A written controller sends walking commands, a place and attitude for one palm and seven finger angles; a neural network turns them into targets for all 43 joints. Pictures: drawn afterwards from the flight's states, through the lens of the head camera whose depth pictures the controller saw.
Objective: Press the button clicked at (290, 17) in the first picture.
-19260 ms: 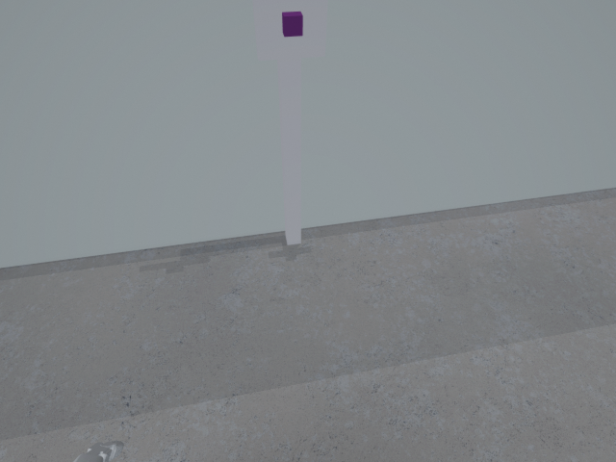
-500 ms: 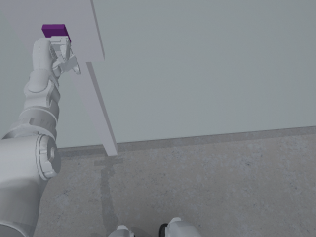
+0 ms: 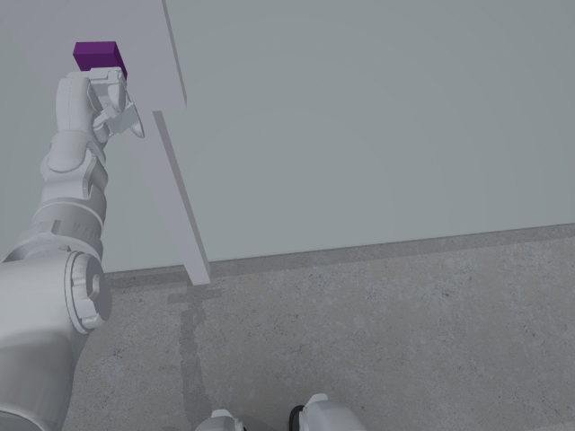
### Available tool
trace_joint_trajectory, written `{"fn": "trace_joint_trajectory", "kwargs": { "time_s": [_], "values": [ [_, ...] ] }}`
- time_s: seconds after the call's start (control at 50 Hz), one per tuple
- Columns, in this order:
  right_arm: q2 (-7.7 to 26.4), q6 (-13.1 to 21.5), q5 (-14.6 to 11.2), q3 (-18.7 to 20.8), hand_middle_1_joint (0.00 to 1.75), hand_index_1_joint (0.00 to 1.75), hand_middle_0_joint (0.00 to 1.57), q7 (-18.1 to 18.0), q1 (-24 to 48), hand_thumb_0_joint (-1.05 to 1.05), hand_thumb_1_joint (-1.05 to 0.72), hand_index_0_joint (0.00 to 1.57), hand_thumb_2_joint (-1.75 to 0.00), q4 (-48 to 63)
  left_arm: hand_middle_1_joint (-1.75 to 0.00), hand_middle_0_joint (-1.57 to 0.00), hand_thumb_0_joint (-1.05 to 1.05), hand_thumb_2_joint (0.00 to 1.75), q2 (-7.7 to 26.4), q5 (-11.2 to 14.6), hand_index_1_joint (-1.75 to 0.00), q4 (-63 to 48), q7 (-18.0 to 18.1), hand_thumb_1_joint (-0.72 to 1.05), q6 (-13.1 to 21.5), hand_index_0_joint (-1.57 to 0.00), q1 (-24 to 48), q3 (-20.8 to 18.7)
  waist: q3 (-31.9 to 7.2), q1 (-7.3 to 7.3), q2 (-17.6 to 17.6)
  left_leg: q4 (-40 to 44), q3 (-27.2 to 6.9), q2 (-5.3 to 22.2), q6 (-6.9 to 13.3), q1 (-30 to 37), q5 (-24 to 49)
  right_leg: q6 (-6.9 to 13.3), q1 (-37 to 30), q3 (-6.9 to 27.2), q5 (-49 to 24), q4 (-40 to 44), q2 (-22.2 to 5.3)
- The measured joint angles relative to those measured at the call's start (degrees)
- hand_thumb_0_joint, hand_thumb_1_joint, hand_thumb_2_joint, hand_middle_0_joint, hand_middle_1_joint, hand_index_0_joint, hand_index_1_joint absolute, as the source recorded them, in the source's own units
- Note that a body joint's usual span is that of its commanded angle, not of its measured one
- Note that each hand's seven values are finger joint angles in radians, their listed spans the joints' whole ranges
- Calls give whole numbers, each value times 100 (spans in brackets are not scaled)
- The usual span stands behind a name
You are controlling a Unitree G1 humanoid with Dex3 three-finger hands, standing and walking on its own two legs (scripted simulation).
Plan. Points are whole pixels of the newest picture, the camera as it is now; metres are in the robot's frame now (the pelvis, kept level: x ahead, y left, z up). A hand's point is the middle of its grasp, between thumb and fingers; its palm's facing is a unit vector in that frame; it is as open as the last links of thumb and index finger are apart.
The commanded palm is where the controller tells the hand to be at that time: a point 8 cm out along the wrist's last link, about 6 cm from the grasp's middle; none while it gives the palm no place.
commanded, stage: pull the fist back off the button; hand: left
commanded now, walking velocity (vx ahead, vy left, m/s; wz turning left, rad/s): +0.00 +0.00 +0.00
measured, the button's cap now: (102, 61) +0.57 +0.19 +0.17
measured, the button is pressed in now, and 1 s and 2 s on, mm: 3 0 0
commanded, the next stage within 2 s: draw the hand back to the body in 0.68 s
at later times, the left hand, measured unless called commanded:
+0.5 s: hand (123, 149) +0.46 +0.17 +0.12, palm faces +0.04 -1.00 +0.01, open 3.1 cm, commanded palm +0.42 +0.21 +0.13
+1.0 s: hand (107, 179) +0.39 +0.17 +0.14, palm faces +0.06 -1.00 -0.01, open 3.1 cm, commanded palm +0.35 +0.22 +0.15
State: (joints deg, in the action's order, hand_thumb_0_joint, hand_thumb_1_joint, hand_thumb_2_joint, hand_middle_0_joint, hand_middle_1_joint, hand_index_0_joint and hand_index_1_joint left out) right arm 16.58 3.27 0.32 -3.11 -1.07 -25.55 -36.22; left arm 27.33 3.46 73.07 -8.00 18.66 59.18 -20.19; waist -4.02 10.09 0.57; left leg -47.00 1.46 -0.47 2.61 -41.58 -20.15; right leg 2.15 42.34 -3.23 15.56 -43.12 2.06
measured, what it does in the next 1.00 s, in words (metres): stands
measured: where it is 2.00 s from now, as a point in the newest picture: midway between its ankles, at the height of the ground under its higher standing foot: outside the picture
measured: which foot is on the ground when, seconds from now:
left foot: down 0.00-1.00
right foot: down 0.00-1.00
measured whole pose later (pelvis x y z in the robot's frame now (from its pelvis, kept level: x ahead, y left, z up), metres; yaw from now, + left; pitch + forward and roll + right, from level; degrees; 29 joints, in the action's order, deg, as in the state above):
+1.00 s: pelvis +0.04 -0.01 +0.03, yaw +1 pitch +3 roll +0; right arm 13.9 3.0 -2.6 -2.9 -2.9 -14.6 -33.3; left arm 14.1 12.3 22.3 -8.5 5.9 15.6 -11.8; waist -3.4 0.3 1.9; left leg -35.6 1.2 -1.0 1.5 -18.5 -20.1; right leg 3.0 20.8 -2.8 17.5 -35.2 2.1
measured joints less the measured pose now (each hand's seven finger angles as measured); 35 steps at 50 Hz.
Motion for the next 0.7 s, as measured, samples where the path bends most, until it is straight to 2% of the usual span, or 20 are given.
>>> {"fn": "trace_joint_trajectory", "kwargs": {
  "time_s": [0.18,0.34,0.5,0.6,0.7],
  "values": [
    [-73,-84,-61,53,29,30,20,17,83,0,-91,20,-89,113,-150,-130,2,90,-374,184,-150,-665,115,90,-119,-144,-754,19,-34,-174,16,201,111,5,19,470,-68,-22,-397,126,65,124,20],
    [-133,-127,-146,130,29,30,20,16,244,1,-91,20,-89,181,-150,-130,2,90,-749,429,-150,-1880,106,90,-196,-134,-1910,118,-16,-413,33,417,170,14,18,969,-170,-30,-845,204,175,276,46],
    [-164,-96,-228,213,29,30,20,11,529,1,-91,20,-89,142,-150,-130,2,90,-1242,677,-150,-3434,71,90,-593,-131,-3056,667,-48,-724,118,672,74,-40,8,1497,-217,-41,-1396,132,281,500,3],
    [-214,-65,-230,194,29,30,20,-1,828,1,-91,20,-89,219,-150,-130,2,90,-1451,679,-150,-4171,164,90,-889,-130,-3621,861,-48,-845,126,818,41,-69,-5,1753,-196,-32,-1639,107,306,590,-21],
    [-263,-1,-242,161,29,30,20,-48,1070,1,-91,20,-89,289,-150,-130,2,90,-1558,676,-150,-4693,235,90,-1020,-130,-3968,1084,0,-948,140,899,-30,-93,-31,1938,-159,-12,-1838,41,312,644,-45]
  ]
}}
